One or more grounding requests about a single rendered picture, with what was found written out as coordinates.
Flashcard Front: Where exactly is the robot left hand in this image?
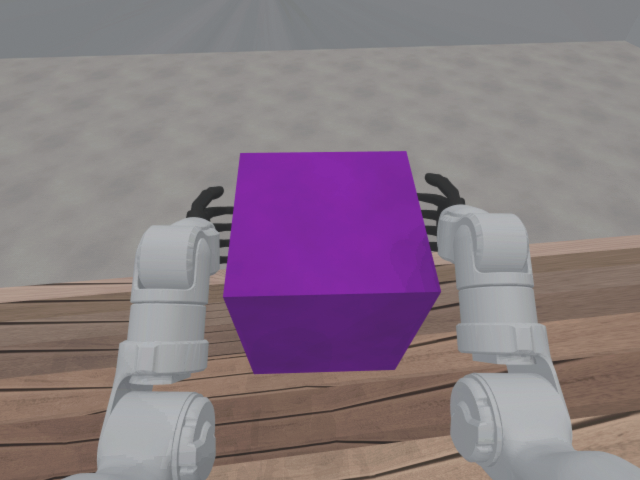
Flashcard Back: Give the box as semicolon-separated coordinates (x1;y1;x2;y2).
186;186;234;264

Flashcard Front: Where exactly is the robot left forearm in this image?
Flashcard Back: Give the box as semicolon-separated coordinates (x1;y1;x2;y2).
97;217;220;469

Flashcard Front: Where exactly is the robot left upper arm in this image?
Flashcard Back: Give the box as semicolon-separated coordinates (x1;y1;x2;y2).
61;391;216;480

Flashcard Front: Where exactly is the robot right forearm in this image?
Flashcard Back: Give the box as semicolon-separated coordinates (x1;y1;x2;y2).
437;204;572;442

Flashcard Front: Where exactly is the robot right upper arm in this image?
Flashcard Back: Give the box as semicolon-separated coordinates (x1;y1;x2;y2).
450;373;640;480

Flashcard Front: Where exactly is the carton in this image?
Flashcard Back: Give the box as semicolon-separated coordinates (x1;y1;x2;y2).
223;151;441;374

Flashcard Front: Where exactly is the robot right hand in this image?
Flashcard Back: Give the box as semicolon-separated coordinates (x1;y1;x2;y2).
417;173;465;252

